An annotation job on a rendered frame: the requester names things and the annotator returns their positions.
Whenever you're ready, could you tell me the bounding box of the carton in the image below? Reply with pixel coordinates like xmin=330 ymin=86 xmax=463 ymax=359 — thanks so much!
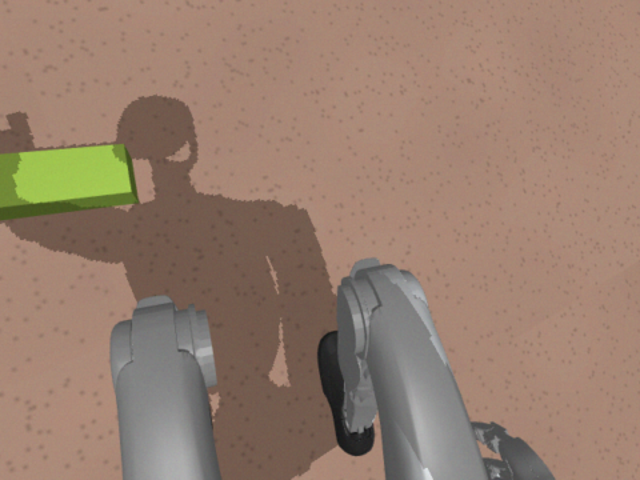
xmin=0 ymin=144 xmax=139 ymax=221

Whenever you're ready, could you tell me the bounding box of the right robot foot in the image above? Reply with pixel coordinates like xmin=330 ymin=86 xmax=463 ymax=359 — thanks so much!
xmin=317 ymin=331 xmax=374 ymax=456

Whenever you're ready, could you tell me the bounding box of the right robot hand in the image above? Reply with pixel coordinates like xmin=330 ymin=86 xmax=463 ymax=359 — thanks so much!
xmin=471 ymin=422 xmax=556 ymax=480

